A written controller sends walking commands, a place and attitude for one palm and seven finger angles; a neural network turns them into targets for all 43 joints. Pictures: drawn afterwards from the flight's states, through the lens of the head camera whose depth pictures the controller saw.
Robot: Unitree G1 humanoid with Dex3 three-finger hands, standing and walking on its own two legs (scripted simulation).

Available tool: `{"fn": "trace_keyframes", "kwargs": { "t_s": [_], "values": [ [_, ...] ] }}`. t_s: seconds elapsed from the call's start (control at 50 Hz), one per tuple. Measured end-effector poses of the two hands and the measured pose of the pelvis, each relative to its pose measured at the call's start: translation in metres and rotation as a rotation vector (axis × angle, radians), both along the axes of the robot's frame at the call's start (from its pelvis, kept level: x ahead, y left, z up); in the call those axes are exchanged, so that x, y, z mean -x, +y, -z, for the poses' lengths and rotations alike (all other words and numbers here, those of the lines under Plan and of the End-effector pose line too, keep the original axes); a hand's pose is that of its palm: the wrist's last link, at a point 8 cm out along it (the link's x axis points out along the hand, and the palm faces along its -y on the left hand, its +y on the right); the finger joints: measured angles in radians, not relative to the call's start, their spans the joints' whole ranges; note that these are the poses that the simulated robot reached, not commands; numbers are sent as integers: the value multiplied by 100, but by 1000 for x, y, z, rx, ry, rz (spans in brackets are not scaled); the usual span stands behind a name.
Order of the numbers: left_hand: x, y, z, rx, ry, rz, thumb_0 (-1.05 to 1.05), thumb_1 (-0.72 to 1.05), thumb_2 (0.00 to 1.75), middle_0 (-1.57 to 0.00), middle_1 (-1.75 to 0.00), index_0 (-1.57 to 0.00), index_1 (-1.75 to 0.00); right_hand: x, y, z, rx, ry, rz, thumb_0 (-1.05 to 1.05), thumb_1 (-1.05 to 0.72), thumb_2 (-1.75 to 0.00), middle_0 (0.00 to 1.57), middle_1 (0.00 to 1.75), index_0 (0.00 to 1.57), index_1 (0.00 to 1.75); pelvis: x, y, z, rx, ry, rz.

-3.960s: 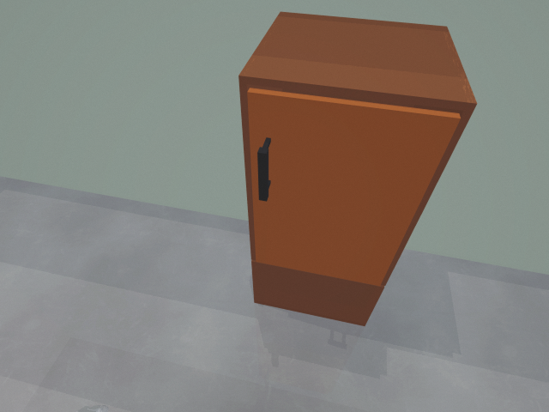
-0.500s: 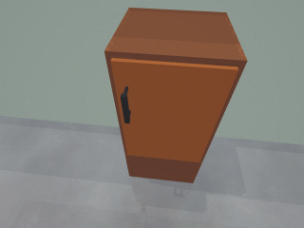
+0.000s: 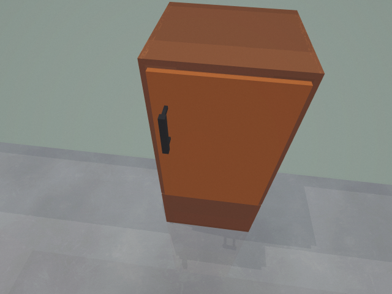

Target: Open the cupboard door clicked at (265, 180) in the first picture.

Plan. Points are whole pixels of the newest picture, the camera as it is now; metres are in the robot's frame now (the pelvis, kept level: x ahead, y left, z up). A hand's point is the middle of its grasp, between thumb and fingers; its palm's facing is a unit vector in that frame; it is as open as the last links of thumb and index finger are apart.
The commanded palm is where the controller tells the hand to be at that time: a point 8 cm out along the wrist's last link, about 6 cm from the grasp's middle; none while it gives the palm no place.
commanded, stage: come to a stop and stand still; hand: left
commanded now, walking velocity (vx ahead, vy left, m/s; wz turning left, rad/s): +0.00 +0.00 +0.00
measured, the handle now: (165, 130) +0.54 +0.12 -0.01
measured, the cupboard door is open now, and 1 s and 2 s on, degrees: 0 0 0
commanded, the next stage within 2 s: look again from close up in 0.50 s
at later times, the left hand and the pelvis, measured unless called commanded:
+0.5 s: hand out of the picture -0.02 +0.19 -0.17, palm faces +0.03 -0.98 -0.19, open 7.4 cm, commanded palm none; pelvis -0.01 +0.01 +0.01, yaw +1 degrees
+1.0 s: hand out of the picture -0.03 +0.17 -0.17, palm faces +0.04 -0.99 -0.16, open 7.4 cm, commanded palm none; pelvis -0.02 +0.00 +0.01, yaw +1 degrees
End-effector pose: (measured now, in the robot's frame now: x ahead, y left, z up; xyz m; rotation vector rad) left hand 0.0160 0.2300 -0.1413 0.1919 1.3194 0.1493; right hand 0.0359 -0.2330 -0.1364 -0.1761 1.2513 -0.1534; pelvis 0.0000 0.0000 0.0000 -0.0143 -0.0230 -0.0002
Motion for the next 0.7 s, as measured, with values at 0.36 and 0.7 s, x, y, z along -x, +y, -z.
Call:
{"fn": "trace_keyframes", "kwargs": {
  "t_s": [0.36, 0.7],
  "values": [
    [26, 7, 0, 25, 10, -26, 0, 90, 90, -20, -30, -20, -30, 14, 9, -7, 3, 12, -16, 1, -92, -90, 20, 30, 20, 29, 12, 8, -4, -6, 8, -10],
    [51, -4, 3, 55, 76, -43, 0, 90, 90, -20, -30, -20, -30, 30, 7, -9, 11, 65, -3, 1, -91, -90, 20, 30, 20, 29, 15, 5, -7, -5, 4, -10]
  ]
}}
